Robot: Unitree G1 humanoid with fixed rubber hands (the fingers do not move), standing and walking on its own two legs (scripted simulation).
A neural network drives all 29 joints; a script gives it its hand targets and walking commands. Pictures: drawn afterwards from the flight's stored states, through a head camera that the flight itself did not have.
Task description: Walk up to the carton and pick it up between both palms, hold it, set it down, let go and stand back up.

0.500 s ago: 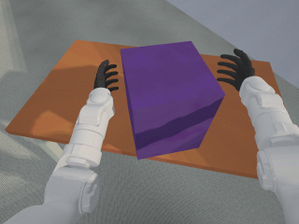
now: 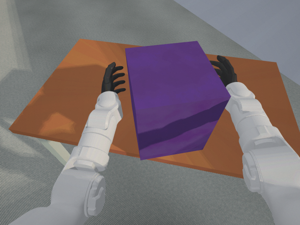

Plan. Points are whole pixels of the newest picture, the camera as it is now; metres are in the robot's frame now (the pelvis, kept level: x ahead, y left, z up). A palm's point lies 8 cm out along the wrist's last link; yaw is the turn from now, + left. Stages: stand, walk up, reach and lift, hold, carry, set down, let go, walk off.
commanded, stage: reach and lift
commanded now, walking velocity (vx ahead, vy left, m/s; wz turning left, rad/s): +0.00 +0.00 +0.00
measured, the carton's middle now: (167, 103) +0.42 +0.06 +0.06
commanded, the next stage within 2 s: none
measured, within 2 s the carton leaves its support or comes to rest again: leaves its support in 1.94 s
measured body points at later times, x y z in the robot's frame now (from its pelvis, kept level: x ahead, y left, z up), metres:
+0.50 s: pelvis +0.00 +0.00 +0.00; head +0.04 -0.01 +0.45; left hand +0.39 +0.21 +0.11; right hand +0.49 -0.09 +0.12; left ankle -0.03 +0.11 -0.74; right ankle +0.08 -0.13 -0.74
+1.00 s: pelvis +0.00 +0.00 +0.00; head +0.03 -0.01 +0.45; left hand +0.39 +0.21 +0.11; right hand +0.47 -0.07 +0.13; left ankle -0.03 +0.11 -0.74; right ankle +0.08 -0.13 -0.74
